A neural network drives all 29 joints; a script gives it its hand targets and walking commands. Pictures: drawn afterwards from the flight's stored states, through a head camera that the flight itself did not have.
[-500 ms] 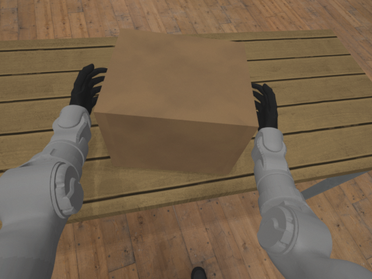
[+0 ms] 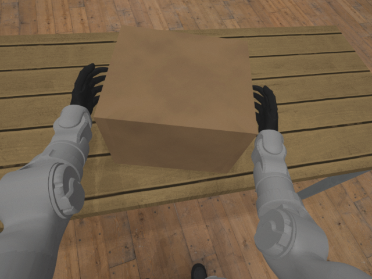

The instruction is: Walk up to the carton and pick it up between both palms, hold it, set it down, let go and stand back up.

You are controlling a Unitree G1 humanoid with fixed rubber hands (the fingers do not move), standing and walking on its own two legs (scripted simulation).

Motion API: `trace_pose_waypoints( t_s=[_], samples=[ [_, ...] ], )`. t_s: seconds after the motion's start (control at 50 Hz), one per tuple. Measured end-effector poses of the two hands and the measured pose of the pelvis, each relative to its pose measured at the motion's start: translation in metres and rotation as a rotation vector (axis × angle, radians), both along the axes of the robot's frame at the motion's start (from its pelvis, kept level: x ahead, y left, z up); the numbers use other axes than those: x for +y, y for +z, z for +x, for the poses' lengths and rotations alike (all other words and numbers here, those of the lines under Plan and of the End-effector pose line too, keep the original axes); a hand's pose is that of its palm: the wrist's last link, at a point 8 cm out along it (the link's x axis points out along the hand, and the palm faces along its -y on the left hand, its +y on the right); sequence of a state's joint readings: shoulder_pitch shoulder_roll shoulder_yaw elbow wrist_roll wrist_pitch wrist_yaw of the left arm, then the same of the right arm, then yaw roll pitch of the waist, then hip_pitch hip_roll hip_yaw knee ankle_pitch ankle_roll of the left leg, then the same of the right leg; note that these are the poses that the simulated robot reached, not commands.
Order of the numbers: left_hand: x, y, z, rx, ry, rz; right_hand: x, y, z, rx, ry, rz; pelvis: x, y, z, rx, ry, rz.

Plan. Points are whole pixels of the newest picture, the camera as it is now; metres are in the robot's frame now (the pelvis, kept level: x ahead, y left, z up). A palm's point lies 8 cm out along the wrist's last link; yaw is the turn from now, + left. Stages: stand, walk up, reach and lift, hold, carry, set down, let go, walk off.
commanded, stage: set down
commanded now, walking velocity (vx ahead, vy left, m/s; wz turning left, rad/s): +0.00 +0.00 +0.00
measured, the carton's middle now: (178, 104) +0.52 -0.06 -0.01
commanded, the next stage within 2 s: none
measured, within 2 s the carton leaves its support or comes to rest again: neither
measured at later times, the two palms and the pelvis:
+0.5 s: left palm (85, 100) +0.51 +0.15 +0.05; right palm (264, 125) +0.41 -0.24 +0.03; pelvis +0.00 +0.00 -0.01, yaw -1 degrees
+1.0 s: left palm (56, 107) +0.51 +0.21 +0.03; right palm (279, 124) +0.41 -0.28 +0.03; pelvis -0.02 +0.01 -0.05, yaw -3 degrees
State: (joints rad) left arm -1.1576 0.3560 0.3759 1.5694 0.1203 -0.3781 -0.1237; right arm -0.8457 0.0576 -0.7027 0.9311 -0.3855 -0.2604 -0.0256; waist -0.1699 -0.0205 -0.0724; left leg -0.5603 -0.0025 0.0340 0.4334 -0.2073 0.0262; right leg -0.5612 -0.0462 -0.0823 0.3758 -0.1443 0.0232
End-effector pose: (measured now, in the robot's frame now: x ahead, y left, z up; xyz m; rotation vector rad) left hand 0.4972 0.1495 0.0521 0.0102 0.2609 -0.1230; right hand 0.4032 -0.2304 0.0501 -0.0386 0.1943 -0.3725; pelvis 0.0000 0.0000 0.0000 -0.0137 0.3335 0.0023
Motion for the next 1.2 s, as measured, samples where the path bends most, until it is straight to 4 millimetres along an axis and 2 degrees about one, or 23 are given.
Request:
trace_pose_waypoints(
  t_s=[0.42, 0.54, 0.66, 0.8, 0.9, 0.98, 1.06, 1.2],
  samples=[
    [0.001, -0.001, 0.004, 0.008, -0.012, 0.033, -0.003, -0.009, 0.007, 0.042, 0.009, 0.020, -0.002, -0.003, 0.000, 0.028, -0.005, 0.000],
    [-0.003, -0.006, 0.018, 0.048, 0.024, 0.094, -0.008, -0.021, 0.012, 0.134, 0.007, 0.061, -0.005, -0.016, 0.003, 0.131, -0.020, -0.013],
    [-0.006, -0.002, 0.028, 0.010, 0.022, 0.084, -0.016, -0.015, 0.016, 0.114, -0.027, 0.026, -0.005, -0.027, -0.002, 0.165, -0.018, -0.017],
    [0.021, -0.022, 0.020, 0.051, 0.063, 0.129, -0.030, -0.014, 0.014, 0.121, -0.057, 0.032, 0.000, -0.033, -0.007, 0.191, -0.022, -0.028],
    [0.046, -0.026, 0.013, 0.025, 0.099, 0.157, -0.038, -0.017, 0.016, 0.095, -0.044, 0.041, 0.004, -0.041, -0.014, 0.211, -0.040, -0.035],
    [0.060, -0.021, 0.010, -0.004, 0.109, 0.182, -0.043, -0.019, 0.010, 0.084, -0.048, 0.050, 0.007, -0.045, -0.021, 0.218, -0.037, -0.040],
    [0.062, -0.008, 0.010, -0.041, 0.097, 0.180, -0.050, -0.017, 0.001, 0.083, -0.055, 0.055, 0.009, -0.047, -0.028, 0.215, -0.034, -0.042],
    [0.055, 0.020, 0.010, -0.067, 0.085, 0.153, -0.059, 0.010, -0.009, 0.063, -0.051, 0.040, 0.012, -0.048, -0.037, 0.185, -0.037, -0.032]
  ],
)
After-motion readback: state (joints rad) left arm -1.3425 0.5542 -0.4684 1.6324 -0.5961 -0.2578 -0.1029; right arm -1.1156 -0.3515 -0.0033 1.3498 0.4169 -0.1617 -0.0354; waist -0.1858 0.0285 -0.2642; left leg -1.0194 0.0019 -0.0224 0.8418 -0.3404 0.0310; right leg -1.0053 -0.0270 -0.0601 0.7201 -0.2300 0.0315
